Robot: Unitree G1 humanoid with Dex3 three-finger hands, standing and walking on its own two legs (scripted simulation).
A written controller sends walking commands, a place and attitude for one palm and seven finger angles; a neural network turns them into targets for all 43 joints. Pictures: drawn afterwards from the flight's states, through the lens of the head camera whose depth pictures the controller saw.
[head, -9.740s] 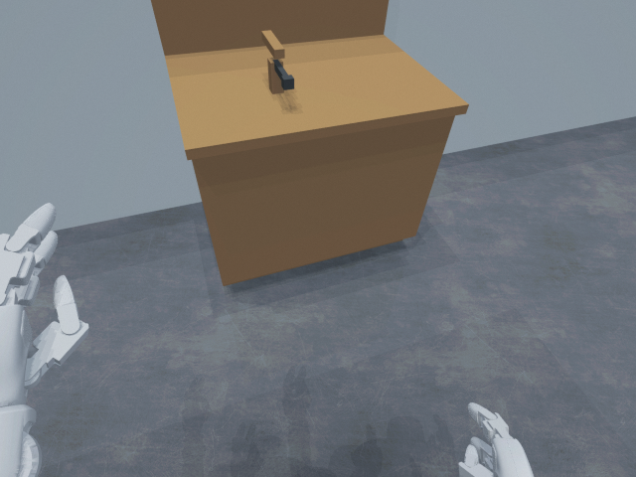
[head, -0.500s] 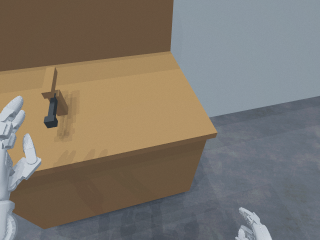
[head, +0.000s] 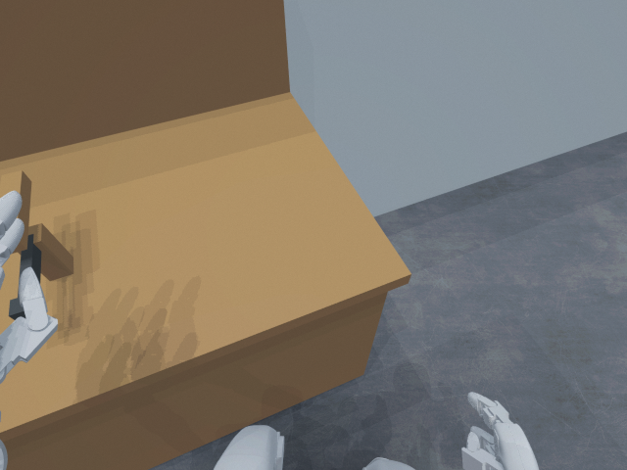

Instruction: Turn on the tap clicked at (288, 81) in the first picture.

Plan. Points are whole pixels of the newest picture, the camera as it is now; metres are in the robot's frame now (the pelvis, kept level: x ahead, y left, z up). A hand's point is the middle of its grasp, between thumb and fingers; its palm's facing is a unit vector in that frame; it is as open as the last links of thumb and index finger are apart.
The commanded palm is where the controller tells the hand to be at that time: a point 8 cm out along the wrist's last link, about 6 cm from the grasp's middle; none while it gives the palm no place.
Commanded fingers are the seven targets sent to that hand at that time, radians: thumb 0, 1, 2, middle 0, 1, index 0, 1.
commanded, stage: shuffle to correct the standing spot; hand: left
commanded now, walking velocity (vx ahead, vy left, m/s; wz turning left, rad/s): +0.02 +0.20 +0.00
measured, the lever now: (28, 309) +0.29 +0.39 +0.03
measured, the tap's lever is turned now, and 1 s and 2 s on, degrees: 0 0 0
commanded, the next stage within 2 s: come to a stop and stand still in 0.08 s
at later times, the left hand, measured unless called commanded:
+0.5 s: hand out of the picture +0.24 +0.30 +0.19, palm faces +0.37 -0.87 -0.34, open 7.4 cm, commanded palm +0.17 +0.35 +0.19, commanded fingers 0.00 0.90 0.90 -0.20 -0.30 -0.20 -0.30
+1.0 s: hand out of the picture +0.25 +0.32 +0.20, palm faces +0.40 -0.81 -0.42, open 7.4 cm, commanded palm +0.17 +0.33 +0.19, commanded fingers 0.00 0.90 0.90 -0.20 -0.30 -0.20 -0.30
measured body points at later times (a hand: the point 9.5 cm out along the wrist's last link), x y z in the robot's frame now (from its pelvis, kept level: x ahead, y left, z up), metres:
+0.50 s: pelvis +0.01 +0.07 +0.01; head +0.03 +0.08 +0.46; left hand +0.21 +0.35 +0.20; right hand +0.19 -0.11 -0.07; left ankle +0.06 +0.20 -0.72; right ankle +0.00 -0.01 -0.72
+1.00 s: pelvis +0.00 +0.06 +0.01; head +0.02 +0.08 +0.46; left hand +0.22 +0.36 +0.23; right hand +0.15 -0.19 -0.06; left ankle +0.05 +0.19 -0.72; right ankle +0.00 -0.01 -0.72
